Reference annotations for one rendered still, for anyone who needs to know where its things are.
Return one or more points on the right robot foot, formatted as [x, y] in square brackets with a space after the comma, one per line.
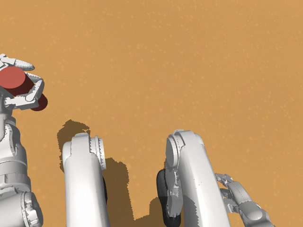
[162, 190]

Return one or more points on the can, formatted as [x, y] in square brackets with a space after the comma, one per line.
[15, 81]

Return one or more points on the left robot arm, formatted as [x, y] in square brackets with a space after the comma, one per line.
[18, 205]

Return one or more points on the right robot arm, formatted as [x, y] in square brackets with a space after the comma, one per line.
[253, 215]

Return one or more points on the right robot hand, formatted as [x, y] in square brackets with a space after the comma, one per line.
[235, 194]

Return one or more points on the left robot hand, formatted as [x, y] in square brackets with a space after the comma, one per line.
[23, 101]

